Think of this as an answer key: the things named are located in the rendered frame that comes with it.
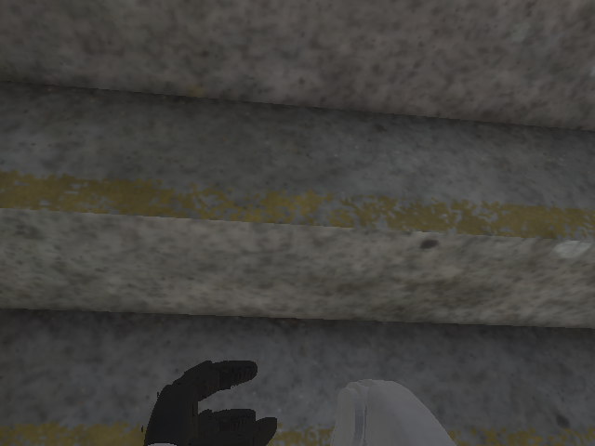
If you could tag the right robot thigh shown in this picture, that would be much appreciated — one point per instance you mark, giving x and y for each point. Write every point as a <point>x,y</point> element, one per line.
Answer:
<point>384,413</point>

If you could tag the left robot hand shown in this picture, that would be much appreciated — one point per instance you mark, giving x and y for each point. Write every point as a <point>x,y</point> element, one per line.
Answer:
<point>175,417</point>

